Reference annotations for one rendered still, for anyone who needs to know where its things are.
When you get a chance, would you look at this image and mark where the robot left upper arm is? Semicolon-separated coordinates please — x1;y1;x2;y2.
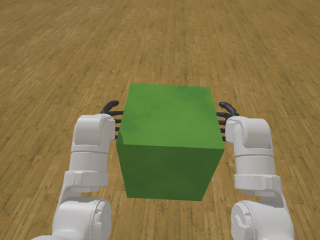
31;196;112;240

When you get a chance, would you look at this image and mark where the carton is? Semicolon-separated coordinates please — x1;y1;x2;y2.
116;83;225;201

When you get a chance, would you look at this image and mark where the robot right upper arm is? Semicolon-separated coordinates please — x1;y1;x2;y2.
231;200;295;240

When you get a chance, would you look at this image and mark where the right robot forearm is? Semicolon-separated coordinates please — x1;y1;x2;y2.
225;116;295;238

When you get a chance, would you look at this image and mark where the left robot forearm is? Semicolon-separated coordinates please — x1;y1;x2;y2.
52;113;116;234

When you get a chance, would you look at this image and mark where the left robot hand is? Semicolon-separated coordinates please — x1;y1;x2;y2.
100;100;124;140

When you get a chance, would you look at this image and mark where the right robot hand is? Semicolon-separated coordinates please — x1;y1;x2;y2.
216;102;239;142

